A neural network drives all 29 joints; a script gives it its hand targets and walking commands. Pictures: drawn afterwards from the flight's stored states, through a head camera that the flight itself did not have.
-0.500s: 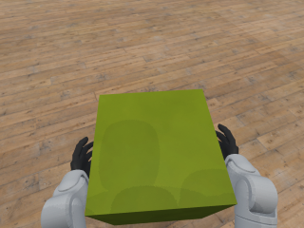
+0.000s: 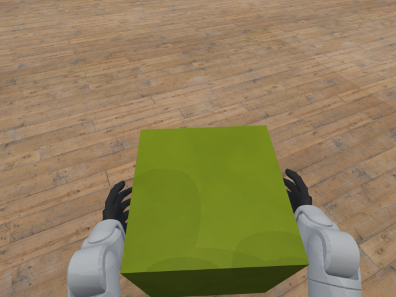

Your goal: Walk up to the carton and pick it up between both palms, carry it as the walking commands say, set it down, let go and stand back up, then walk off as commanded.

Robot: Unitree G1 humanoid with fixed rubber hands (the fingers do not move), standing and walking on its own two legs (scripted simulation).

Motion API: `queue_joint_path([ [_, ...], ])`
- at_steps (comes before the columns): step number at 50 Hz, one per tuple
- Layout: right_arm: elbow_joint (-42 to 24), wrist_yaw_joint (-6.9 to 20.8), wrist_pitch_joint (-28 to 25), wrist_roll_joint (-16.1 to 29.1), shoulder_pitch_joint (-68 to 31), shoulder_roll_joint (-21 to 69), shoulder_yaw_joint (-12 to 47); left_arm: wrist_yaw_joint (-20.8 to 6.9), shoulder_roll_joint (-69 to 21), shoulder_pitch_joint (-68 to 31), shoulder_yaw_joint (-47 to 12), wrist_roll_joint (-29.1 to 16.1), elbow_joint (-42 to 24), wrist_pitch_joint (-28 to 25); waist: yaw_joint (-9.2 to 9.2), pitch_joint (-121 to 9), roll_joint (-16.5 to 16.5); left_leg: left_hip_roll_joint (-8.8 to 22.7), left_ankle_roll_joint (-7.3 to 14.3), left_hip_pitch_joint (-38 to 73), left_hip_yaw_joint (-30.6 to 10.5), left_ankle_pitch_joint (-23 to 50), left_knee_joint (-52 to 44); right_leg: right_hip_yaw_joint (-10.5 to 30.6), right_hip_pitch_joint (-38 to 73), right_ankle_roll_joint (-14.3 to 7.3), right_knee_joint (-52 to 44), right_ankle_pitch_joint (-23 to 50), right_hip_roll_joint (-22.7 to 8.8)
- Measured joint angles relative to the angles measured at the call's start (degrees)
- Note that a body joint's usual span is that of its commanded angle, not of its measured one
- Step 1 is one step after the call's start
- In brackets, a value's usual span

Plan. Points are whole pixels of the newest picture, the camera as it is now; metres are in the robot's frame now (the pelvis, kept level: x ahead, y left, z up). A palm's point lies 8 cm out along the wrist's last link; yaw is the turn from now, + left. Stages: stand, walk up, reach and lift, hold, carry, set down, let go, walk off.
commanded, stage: carry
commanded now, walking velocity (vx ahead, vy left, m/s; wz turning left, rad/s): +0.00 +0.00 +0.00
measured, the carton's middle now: (206, 216) +0.27 +0.00 +0.02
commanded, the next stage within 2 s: none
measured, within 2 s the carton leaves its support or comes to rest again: neither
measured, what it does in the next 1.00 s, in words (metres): walks ahead: left foot, then right foot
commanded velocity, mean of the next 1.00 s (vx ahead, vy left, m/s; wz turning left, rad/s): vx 0.00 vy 0.00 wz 0.00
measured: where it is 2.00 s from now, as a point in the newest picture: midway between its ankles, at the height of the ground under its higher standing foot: (189, 150)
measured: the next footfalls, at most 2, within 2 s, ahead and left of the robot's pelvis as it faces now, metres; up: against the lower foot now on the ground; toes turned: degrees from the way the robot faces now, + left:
left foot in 0.08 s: +0.12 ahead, +0.10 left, +0.00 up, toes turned -1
right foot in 0.40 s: +0.35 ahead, -0.06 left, +0.00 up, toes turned -8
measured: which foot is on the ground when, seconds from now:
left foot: up 0.00-0.06, down 0.08-0.42, up 0.44-0.62, down 0.64-1.00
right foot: down 0.00-0.12, up 0.14-0.38, down 0.40-0.68, up 0.70-0.94, down 0.96-1.00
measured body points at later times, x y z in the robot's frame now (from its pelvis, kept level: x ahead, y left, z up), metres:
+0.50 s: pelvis +0.34 +0.03 +0.00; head +0.34 +0.04 +0.45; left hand +0.62 +0.16 +0.04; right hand +0.58 -0.18 +0.05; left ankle +0.16 +0.11 -0.57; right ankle +0.31 -0.05 -0.69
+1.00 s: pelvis +0.63 +0.05 +0.02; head +0.64 +0.03 +0.47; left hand +0.92 +0.17 +0.06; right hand +0.87 -0.17 +0.05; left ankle +0.49 +0.12 -0.68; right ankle +0.63 -0.06 -0.69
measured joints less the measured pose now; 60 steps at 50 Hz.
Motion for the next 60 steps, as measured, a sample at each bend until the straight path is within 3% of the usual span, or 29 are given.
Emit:
queue_joint_path([
  [2, 0.4, 0.5, -0.7, 0.0, -1.2, 1.5, -0.5, 0.4, 0.0, 0.1, 1.2, -0.6, -1.7, 0.0, 2.26, 0.5, -2.1, 1.0, 0.6, -5.4, -0.1, -2.3, -7.7, 0.8, 2.4, 0.3, -2.0, -1.2, -0.1],
  [3, 0.1, 0.7, -0.9, -0.1, -1.5, 2.0, -0.4, 0.6, 0.0, 0.3, 1.9, -1.1, -2.8, 0.2, 3.13, 0.8, -2.8, 1.9, 0.8, -6.9, 0.2, 0.8, -15.3, 1.1, 3.7, 0.6, -2.8, -1.8, -0.2],
  [4, 0.1, 1.1, -1.1, -0.5, -1.8, 2.3, -0.1, 0.6, -0.1, 0.5, 2.4, -1.4, -3.5, 0.2, 3.63, 1.2, -3.1, 2.8, 1.0, -7.2, 0.7, 7.6, -24.7, 1.2, 5.0, 0.9, -3.0, -2.4, -0.4],
  [5, 0.7, 1.3, -1.3, -0.9, -2.1, 2.6, 0.3, 0.6, 0.0, 0.8, 3.1, -1.8, -3.8, 0.1, 4.06, 1.4, -3.5, 3.2, 1.2, -6.3, 2.2, 20.0, -29.0, 1.5, 5.8, 1.2, -1.5, -2.8, -1.0],
  [7, 3.9, 1.5, -2.1, -2.2, -2.3, 2.6, 1.6, 0.6, 0.5, 1.7, 4.0, -2.1, -2.0, -0.3, 4.73, 0.3, -3.9, 2.8, 2.0, -3.2, 4.5, 16.0, -29.3, 5.2, 4.3, 2.9, 6.2, -1.2, -1.3],
  [10, 5.0, 2.1, -3.0, -3.3, 0.3, 2.5, 2.2, 0.7, 1.3, 2.7, 3.2, -2.4, 0.3, -0.6, 3.75, -1.8, -1.2, 2.7, 3.1, 1.7, 5.7, 11.0, -30.8, 8.7, 1.6, 3.9, 16.4, -2.0, -0.1],
  [13, 3.7, 2.2, -5.1, -3.9, 2.5, 2.6, 1.9, 0.0, 2.1, 1.0, 2.0, -2.6, 2.3, -1.7, 1.48, -2.2, 1.5, 2.1, 3.7, 6.5, 6.1, 9.3, -35.1, 8.9, -3.9, 3.5, 21.2, -4.0, -0.5],
  [16, 2.5, 1.9, -6.7, -4.6, 3.0, 2.2, 1.3, -1.5, 2.2, -1.5, 1.6, -2.5, 5.2, -3.9, -0.87, -1.0, 3.0, 1.2, 4.1, 11.4, 6.6, 8.1, -39.3, 7.1, -10.0, 2.9, 17.2, -2.1, -1.4],
  [18, 1.6, 1.5, -6.9, -4.1, 3.3, 1.3, 1.3, -2.2, 1.8, -1.7, 1.1, -2.3, 5.8, -5.1, -2.19, -0.2, 3.7, 1.0, 4.2, 15.2, 6.7, 6.4, -41.2, 4.6, -12.0, 2.6, 8.3, 1.4, -1.1],
  [20, 0.2, 1.2, -6.7, -3.1, 3.7, 0.2, 1.1, -2.4, 0.7, -1.6, 0.7, -1.9, 5.5, -5.9, -3.22, 0.4, 4.0, 1.4, 3.5, 17.3, 6.7, 4.6, -37.4, 1.7, -10.5, 1.2, -2.7, 12.0, 0.1],
  [21, 0.1, 1.2, -6.6, -2.4, 3.8, -0.8, 0.6, -2.3, -0.1, -2.0, 0.2, -1.3, 6.2, -6.3, -3.71, 0.7, 4.9, 2.5, 2.2, 15.8, 6.2, 7.3, -30.5, 0.4, -8.9, 0.0, -2.2, 12.9, 0.4],
  [23, 2.9, 1.4, -7.4, -2.1, 3.2, -2.5, 0.2, -2.1, 0.1, -3.7, -1.6, 1.1, 9.5, -7.0, -4.12, 0.8, 4.3, 1.8, -0.9, 9.8, 3.1, 7.9, -11.6, -1.5, -5.9, -1.0, 0.6, 5.8, -0.2],
  [25, 4.3, 1.2, -6.9, -1.1, 2.9, -3.3, 0.5, -1.5, 0.2, -3.1, -2.4, 2.1, 9.6, -6.4, -3.18, 0.1, 2.4, 0.1, -0.4, 3.1, 0.9, 4.5, 2.4, -2.4, -2.7, -0.8, 1.1, 2.0, -0.6],
  [27, 3.9, 1.1, -6.1, 0.0, 2.2, -2.8, 0.9, -0.8, 0.0, -0.3, -2.1, 2.0, 6.1, -5.9, -1.15, -0.7, 0.3, 0.0, 0.1, -3.2, 0.4, 0.4, 5.5, -1.7, 0.1, -0.5, -0.3, -0.1, -0.4],
  [30, 3.1, 1.8, -5.1, 0.2, 0.4, -0.6, 1.2, -0.1, -0.2, 2.4, -0.1, 0.7, 0.7, -5.2, 1.99, -0.7, -1.4, 2.4, 0.2, -9.9, 0.6, 3.0, -7.9, -0.2, 4.3, 0.5, -3.2, -1.9, -0.2],
  [32, 3.4, 2.2, -4.5, -0.6, -0.6, 0.5, 1.6, 0.4, -0.2, 2.5, 1.2, -0.2, -1.0, -3.8, 3.11, -0.8, -1.5, 3.7, 0.5, -9.5, 1.9, 15.3, -26.7, 0.1, 7.4, 1.2, -4.3, -3.3, -0.7],
  [33, 5.1, 2.6, -4.9, -1.5, -1.4, 1.0, 1.7, 0.4, 0.3, 2.1, 1.9, -0.3, -0.1, -3.6, 3.57, -1.0, -2.1, 3.5, 0.9, -8.1, 3.3, 22.7, -30.2, 0.6, 8.1, 1.5, -2.5, -3.7, -1.7],
  [36, 9.3, 2.3, -5.5, -4.3, -2.1, 2.8, 2.2, 0.4, 3.2, 1.0, 2.7, -1.7, 4.0, -2.9, 3.98, -2.1, -2.4, 2.4, 2.7, -4.3, 6.2, 16.6, -29.6, 7.1, 5.0, 3.7, 10.7, -1.2, -1.7],
  [40, 9.6, 2.2, -7.3, -6.3, 0.9, 2.4, 2.2, -0.9, 4.1, -0.8, 1.2, -1.7, 9.4, -4.5, 2.04, -3.8, 0.2, 1.1, 3.6, 1.4, 6.5, 15.1, -35.0, 9.8, -0.2, 4.1, 17.3, -1.0, -1.4],
  [45, 7.9, 2.1, -8.8, -6.1, 0.8, 0.6, 1.7, -2.5, 2.9, -3.2, 0.8, -0.6, 11.9, -8.0, -0.69, -1.2, 2.0, 0.6, 4.0, 7.8, 7.5, 14.1, -41.4, 7.7, -7.0, 3.7, 6.2, 0.4, -3.0],
  [48, 6.6, 2.0, -9.1, -5.1, 0.3, -0.3, 1.9, -2.8, 2.2, -3.0, 0.7, -0.1, 10.5, -9.2, -2.32, 0.2, 2.1, 0.3, 3.7, 11.8, 8.2, 11.5, -42.3, 5.0, -7.7, 2.4, -5.5, 8.0, -3.2],
  [49, 6.1, 2.0, -9.1, -4.7, 0.6, -0.9, 1.8, -2.8, 1.5, -2.8, 0.6, 0.2, 10.4, -9.5, -3.16, 0.0, 2.8, 0.6, 3.5, 12.6, 7.7, 10.3, -41.2, 4.4, -6.7, 1.6, -6.9, 14.7, -3.1],
  [51, 6.1, 2.2, -9.2, -3.6, 1.5, -2.5, 1.2, -2.7, -0.2, -3.1, 0.0, 1.4, 11.5, -9.9, -4.13, -0.9, 4.9, 2.5, 1.8, 10.8, 6.2, 15.8, -33.8, 1.8, -4.2, 1.5, -6.2, 11.3, -2.6],
  [52, 7.0, 2.4, -9.6, -3.4, 1.6, -3.1, 1.0, -2.8, -0.1, -3.8, -0.6, 2.3, 12.4, -9.7, -3.99, -1.2, 4.4, 2.4, 0.2, 9.0, 5.6, 14.4, -27.9, 1.1, -2.9, 1.6, -5.5, 8.4, -3.0],
  [54, 7.5, 2.2, -9.6, -2.7, 1.5, -3.8, 1.4, -2.6, 0.1, -3.9, -1.3, 2.9, 12.0, -8.9, -2.96, -1.6, 2.0, 1.8, -0.8, 5.6, 5.3, 6.6, -19.7, 0.7, -0.4, 1.8, -4.7, 4.7, -3.9],
  [56, 7.8, 2.4, -9.1, -2.2, 0.5, -4.0, 1.7, -2.3, 0.1, -2.6, -1.4, 3.3, 10.5, -8.9, -1.87, -1.9, 0.1, 2.2, -0.8, 2.8, 5.4, 2.4, -21.9, 0.5, 2.0, 2.0, -5.6, 2.9, -4.2],
  [58, 7.0, 2.5, -7.6, -2.0, -1.2, -3.6, 2.1, -1.9, 0.1, -1.4, -0.8, 3.0, 7.7, -8.4, -1.01, -1.6, -0.6, 3.5, -0.7, 1.2, 5.9, 8.6, -32.2, -0.1, 4.3, 2.2, -6.6, 1.6, -3.9],
  [59, 7.9, 2.7, -7.4, -2.3, -2.4, -3.0, 2.3, -1.9, 0.3, -1.0, 0.0, 2.8, 7.1, -8.3, -0.27, -1.5, -1.3, 3.9, 0.2, 1.7, 6.9, 17.9, -35.4, 0.1, 5.0, 2.3, -6.2, 1.1, -4.0],
  [60, 9.6, 2.7, -7.3, -2.8, -3.4, -1.9, 2.5, -1.9, 0.9, -0.5, 0.9, 2.5, 7.0, -8.0, 0.59, -2.0, -2.4, 3.6, 0.9, 3.0, 8.2, 19.0, -36.1, 1.0, 4.7, 2.5, -4.3, 1.0, -4.6],
])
